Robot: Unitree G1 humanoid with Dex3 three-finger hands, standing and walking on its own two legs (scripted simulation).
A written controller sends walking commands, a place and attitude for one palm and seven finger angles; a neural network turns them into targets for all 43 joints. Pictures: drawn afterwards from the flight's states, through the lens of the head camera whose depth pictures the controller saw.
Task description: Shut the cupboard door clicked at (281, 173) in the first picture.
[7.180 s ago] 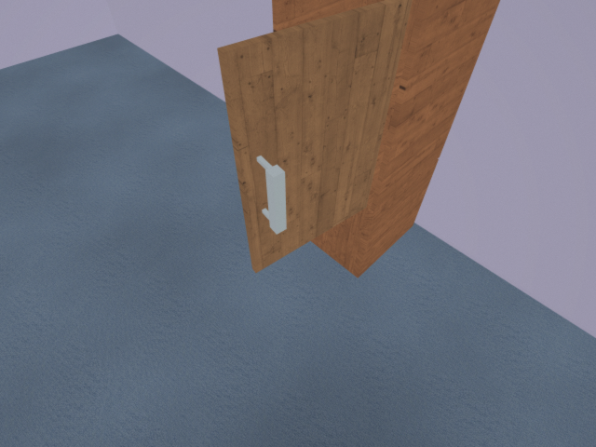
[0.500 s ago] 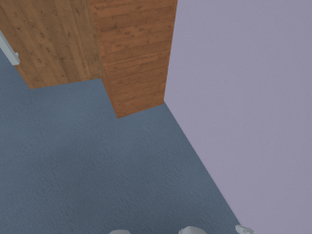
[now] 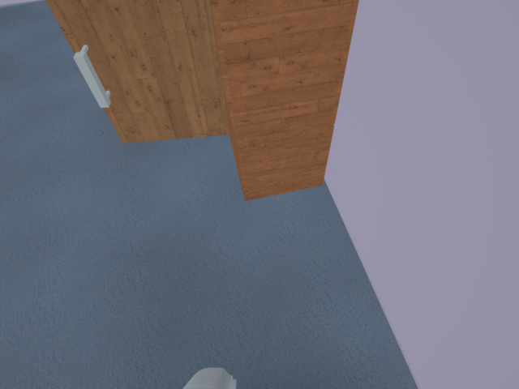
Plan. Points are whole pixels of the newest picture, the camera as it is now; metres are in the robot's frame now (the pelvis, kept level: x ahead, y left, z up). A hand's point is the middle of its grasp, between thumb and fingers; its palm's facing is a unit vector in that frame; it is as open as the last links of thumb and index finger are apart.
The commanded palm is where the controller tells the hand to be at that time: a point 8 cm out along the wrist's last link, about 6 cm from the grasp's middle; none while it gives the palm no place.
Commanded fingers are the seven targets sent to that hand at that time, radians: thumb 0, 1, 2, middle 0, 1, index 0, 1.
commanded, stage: take the last steps up to it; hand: left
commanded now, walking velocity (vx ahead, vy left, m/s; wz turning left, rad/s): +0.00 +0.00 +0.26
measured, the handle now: (95, 77) +0.92 +0.54 -0.05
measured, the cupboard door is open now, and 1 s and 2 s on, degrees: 82 82 82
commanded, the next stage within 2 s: come to a stop and stand still in 1.64 s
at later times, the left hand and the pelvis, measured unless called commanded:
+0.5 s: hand out of the picture +0.09 +0.24 -0.16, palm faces +0.15 -0.97 -0.21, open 7.4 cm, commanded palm none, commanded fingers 0.00 0.90 0.90 -0.20 -0.30 -0.20 -0.30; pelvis +0.04 +0.04 +0.00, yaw +7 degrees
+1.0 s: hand out of the picture +0.07 +0.24 -0.17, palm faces +0.35 -0.92 -0.19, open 7.3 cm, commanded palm none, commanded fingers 0.00 0.90 0.90 -0.20 -0.30 -0.20 -0.30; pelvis +0.19 +0.09 +0.00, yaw +15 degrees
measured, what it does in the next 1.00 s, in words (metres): walks ahead: left foot, then right foot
